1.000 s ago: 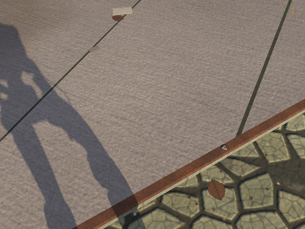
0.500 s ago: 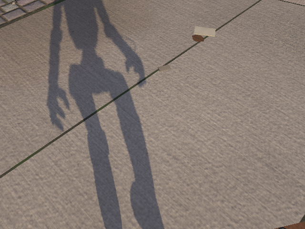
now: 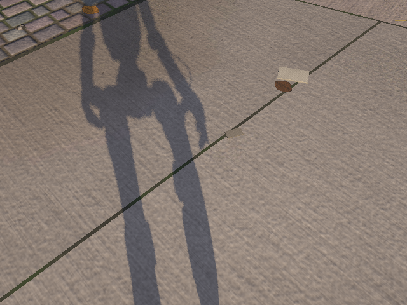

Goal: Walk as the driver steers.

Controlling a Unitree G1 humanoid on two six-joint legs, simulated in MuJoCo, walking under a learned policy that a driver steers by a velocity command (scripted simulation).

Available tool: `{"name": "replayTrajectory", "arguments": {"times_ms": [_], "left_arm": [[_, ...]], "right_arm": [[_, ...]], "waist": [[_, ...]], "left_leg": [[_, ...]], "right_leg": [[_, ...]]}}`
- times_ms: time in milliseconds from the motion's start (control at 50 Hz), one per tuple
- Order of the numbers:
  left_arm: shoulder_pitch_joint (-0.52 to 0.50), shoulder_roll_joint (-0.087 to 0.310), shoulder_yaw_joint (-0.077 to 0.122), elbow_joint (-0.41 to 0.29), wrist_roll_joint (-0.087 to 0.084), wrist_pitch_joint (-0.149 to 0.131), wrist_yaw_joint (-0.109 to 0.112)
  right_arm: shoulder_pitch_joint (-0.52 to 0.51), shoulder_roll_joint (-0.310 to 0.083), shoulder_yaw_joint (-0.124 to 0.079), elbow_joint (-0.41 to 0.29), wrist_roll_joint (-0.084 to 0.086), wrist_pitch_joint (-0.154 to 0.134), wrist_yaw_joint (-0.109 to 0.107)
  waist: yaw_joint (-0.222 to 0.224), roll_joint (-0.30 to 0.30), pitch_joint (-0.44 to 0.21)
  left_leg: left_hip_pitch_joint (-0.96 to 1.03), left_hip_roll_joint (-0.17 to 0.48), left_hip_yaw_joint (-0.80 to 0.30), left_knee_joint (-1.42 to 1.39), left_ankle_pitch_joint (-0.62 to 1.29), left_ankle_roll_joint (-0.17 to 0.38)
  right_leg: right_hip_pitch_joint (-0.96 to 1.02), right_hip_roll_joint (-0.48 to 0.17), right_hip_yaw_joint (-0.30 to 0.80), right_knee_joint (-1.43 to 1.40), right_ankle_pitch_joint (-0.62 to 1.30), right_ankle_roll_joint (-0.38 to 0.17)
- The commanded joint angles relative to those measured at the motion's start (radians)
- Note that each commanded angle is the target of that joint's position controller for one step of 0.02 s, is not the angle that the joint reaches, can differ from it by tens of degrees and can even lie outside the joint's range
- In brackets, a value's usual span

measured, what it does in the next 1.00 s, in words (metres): climbs, turning right: left foot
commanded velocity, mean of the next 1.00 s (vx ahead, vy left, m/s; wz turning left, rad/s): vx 0.03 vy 0.00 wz -0.54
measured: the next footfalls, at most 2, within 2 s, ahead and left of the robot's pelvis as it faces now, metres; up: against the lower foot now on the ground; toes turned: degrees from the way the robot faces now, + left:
left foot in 0.58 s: +0.17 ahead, +0.13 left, +0.00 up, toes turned -26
right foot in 1.04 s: +0.08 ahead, -0.04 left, +0.00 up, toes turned -39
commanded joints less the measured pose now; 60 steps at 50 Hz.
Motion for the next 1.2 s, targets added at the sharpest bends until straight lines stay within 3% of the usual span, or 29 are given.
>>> {"name": "replayTrajectory", "arguments": {"times_ms": [20,40,80,100,140,200,240,320,400,500,560,580,600,620,640,660,680,720,820,960,1020,1040,1060,1080,1100,1120,1140,1160,1200], "left_arm": [[0.207,0.317,0.095,-0.018,-0.011,-0.008,0.015],[0.147,0.304,0.099,-0.045,-0.045,-0.005,0.014],[0.056,0.174,0.07,-0.06,-0.016,0.007,0.02],[0.036,0.144,0.062,-0.064,-0.019,0.006,0.023],[0.047,0.14,0.062,-0.057,-0.02,0.002,0.023],[0.08,0.188,0.079,-0.067,-0.015,0.0,0.018],[0.093,0.201,0.084,-0.087,-0.014,0.006,0.018],[0.103,0.22,0.095,-0.12,-0.014,0.026,0.021],[0.101,0.228,0.104,-0.143,-0.006,0.03,0.016],[0.065,0.232,0.111,-0.165,-0.002,0.036,0.002],[0.001,0.221,0.11,-0.178,-0.025,0.042,-0.002],[0.026,0.17,0.098,-0.185,-0.036,0.039,0.001],[0.074,0.129,0.088,-0.2,-0.039,0.033,0.006],[0.067,0.221,0.108,-0.181,0.005,0.033,0.009],[0.068,0.236,0.116,-0.17,0.006,0.033,0.004],[0.078,0.228,0.115,-0.153,0.005,0.04,-0.003],[0.089,0.22,0.112,-0.146,0.003,0.048,-0.013],[0.079,0.205,0.103,-0.142,-0.011,0.06,-0.029],[-0.031,0.177,0.083,-0.186,-0.017,0.074,-0.043],[-0.066,0.158,0.066,-0.227,-0.029,0.073,-0.049],[-0.028,0.142,0.063,-0.229,-0.022,0.055,-0.04],[0.005,0.152,0.063,-0.218,-0.008,0.042,-0.031],[0.059,0.225,0.081,-0.21,0.01,0.025,-0.022],[0.126,0.38,0.125,-0.209,-0.005,0.025,-0.017],[0.134,0.309,0.111,-0.213,-0.022,0.024,-0.014],[0.073,0.263,0.092,-0.227,-0.026,0.024,-0.006],[0.011,0.231,0.08,-0.234,-0.018,0.026,-0.001],[-0.019,0.221,0.075,-0.236,-0.026,0.022,0.006],[-0.024,0.211,0.069,-0.235,-0.02,0.018,0.007]], "right_arm": [[-0.045,-0.096,-0.029,-0.175,0.012,0.0,0.009],[0.079,-0.086,-0.016,-0.133,-0.037,0.012,0.015],[-0.014,-0.13,-0.033,-0.153,-0.029,0.024,0.01],[-0.056,-0.128,-0.034,-0.175,-0.03,0.027,0.005],[-0.049,-0.111,-0.028,-0.195,-0.031,0.053,0.005],[-0.052,-0.077,-0.015,-0.213,-0.018,0.069,0.006],[-0.084,-0.092,-0.017,-0.228,-0.019,0.075,0.001],[-0.156,-0.12,-0.023,-0.263,-0.014,0.082,-0.006],[-0.171,-0.126,-0.021,-0.282,-0.009,0.071,-0.008],[-0.119,-0.135,-0.016,-0.297,0.006,0.05,-0.009],[-0.001,-0.142,-0.018,-0.276,0.007,0.035,-0.016],[-0.016,-0.215,-0.034,-0.285,-0.011,0.03,-0.024],[-0.109,-0.31,-0.049,-0.33,-0.022,0.038,-0.023],[-0.121,-0.284,-0.05,-0.336,-0.035,0.041,-0.015],[-0.134,-0.21,-0.03,-0.341,-0.029,0.037,-0.008],[-0.165,-0.169,-0.018,-0.344,-0.023,0.034,-0.003],[-0.183,-0.163,-0.015,-0.353,-0.022,0.033,-0.004],[-0.146,-0.164,-0.017,-0.354,-0.024,0.036,-0.007],[-0.021,-0.202,-0.044,-0.322,-0.019,0.039,-0.007],[-0.053,-0.219,-0.059,-0.313,-0.025,0.036,0.018],[-0.078,-0.236,-0.064,-0.301,-0.006,0.045,0.018],[-0.062,-0.234,-0.063,-0.29,-0.002,0.049,0.017],[-0.031,-0.198,-0.055,-0.292,-0.01,0.054,0.02],[-0.134,-0.151,-0.034,-0.386,-0.008,0.066,0.02],[-0.128,-0.193,-0.043,-0.355,-0.028,0.077,0.015],[-0.118,-0.188,-0.043,-0.333,-0.017,0.078,0.021],[-0.118,-0.189,-0.045,-0.321,-0.01,0.074,0.025],[-0.127,-0.199,-0.05,-0.323,-0.02,0.074,0.026],[-0.092,-0.193,-0.047,-0.298,-0.031,0.081,0.029]], "waist": [[0.047,-0.275,-0.241],[0.003,-0.148,-0.364],[-0.024,0.073,-0.108],[-0.032,0.09,-0.056],[-0.039,0.031,-0.066],[-0.024,-0.013,-0.122],[0.002,-0.043,-0.157],[0.04,-0.092,-0.155],[0.049,-0.097,-0.151],[0.03,-0.122,-0.162],[-0.041,-0.101,-0.154],[-0.016,0.04,-0.139],[0.03,0.255,-0.117],[0.021,0.192,-0.098],[0.038,0.142,-0.099],[0.054,0.105,-0.082],[0.059,0.137,-0.093],[0.028,0.164,-0.098],[-0.043,0.168,-0.111],[-0.044,0.186,-0.122],[-0.005,0.163,-0.137],[0.014,0.114,-0.149],[0.032,-0.059,-0.184],[0.078,-0.339,-0.158],[0.077,-0.131,-0.164],[0.047,-0.086,-0.13],[0.014,-0.043,-0.098],[0.001,-0.052,-0.082],[-0.009,-0.076,-0.121]], "left_leg": [[-0.472,-0.101,0.011,0.892,-0.159,-0.09],[-0.435,-0.018,-0.24,1.016,-0.164,-0.067],[-0.524,0.051,-0.222,0.992,-0.085,-0.067],[-0.535,0.076,-0.219,0.923,-0.059,-0.071],[-0.491,0.083,-0.209,0.809,-0.013,-0.09],[-0.499,0.074,-0.189,0.634,-0.032,-0.127],[-0.52,0.074,-0.185,0.555,-0.043,-0.143],[-0.562,0.084,-0.209,0.479,-0.023,-0.155],[-0.544,0.073,-0.222,0.4,-0.046,-0.14],[-0.403,0.025,-0.216,0.232,-0.097,-0.1],[-0.169,0.015,-0.205,-0.113,0.049,-0.069],[-0.101,0.174,-0.363,-0.255,0.006,-0.031],[-0.088,0.433,-0.642,-0.311,0.059,0.07],[-0.201,0.467,-0.622,-0.264,0.251,0.148],[-0.219,0.422,-0.544,-0.233,0.354,0.153],[-0.212,0.347,-0.428,-0.208,0.4,0.12],[-0.169,0.295,-0.351,-0.188,0.439,0.094],[-0.09,0.253,-0.264,-0.16,0.537,0.091],[0.064,0.319,-0.258,-0.129,0.58,0.127],[-0.046,0.336,-0.158,-0.082,0.576,0.116],[-0.088,0.324,-0.114,0.016,0.492,0.064],[-0.158,0.305,-0.077,0.091,0.39,0.017],[-0.332,0.248,-0.013,0.292,0.148,-0.042],[-0.587,0.051,-0.02,0.479,-0.288,-0.094],[-0.612,0.097,-0.153,0.633,-0.286,-0.105],[-0.613,0.108,-0.175,0.673,-0.205,-0.108],[-0.603,0.123,-0.191,0.65,-0.125,-0.11],[-0.605,0.124,-0.189,0.631,-0.077,-0.116],[-0.562,0.103,-0.173,0.655,-0.024,-0.13]], "right_leg": [[0.535,-0.346,0.688,-0.376,0.8,-0.279],[0.482,-0.392,0.797,-0.418,0.68,-0.341],[0.246,-0.307,0.615,-0.442,0.273,-0.268],[0.191,-0.252,0.55,-0.466,0.198,-0.219],[0.167,-0.167,0.436,-0.478,0.197,-0.165],[0.247,-0.134,0.401,-0.466,0.252,-0.131],[0.304,-0.138,0.437,-0.473,0.182,-0.109],[0.339,-0.145,0.526,-0.499,-0.057,-0.102],[0.356,-0.153,0.59,-0.477,-0.052,-0.109],[0.336,-0.141,0.652,-0.421,0.132,-0.1],[0.221,-0.07,0.633,-0.359,0.096,-0.013],[0.121,0.022,0.542,-0.239,-0.13,0.055],[-0.038,0.184,0.295,-0.02,-0.32,0.106],[-0.024,0.119,0.246,0.192,-0.361,0.123],[0.006,0.086,0.251,0.286,-0.323,0.128],[0.001,0.073,0.245,0.353,-0.259,0.137],[-0.023,0.073,0.234,0.401,-0.217,0.145],[-0.068,0.068,0.198,0.397,-0.194,0.172],[-0.104,0.034,0.175,0.244,-0.213,0.201],[0.127,0.018,0.067,-0.029,-0.231,0.146],[0.252,0.032,0.038,-0.258,-0.092,0.103],[0.362,0.035,0.065,-0.386,0.024,0.089],[0.529,-0.122,0.297,-0.459,0.052,0.056],[0.553,-0.377,0.689,-0.465,0.362,-0.12],[0.582,-0.375,0.642,-0.442,0.393,-0.166],[0.521,-0.331,0.561,-0.437,0.369,-0.166],[0.474,-0.267,0.5,-0.443,0.326,-0.129],[0.461,-0.224,0.47,-0.446,0.317,-0.103],[0.439,-0.177,0.431,-0.432,0.376,-0.09]]}}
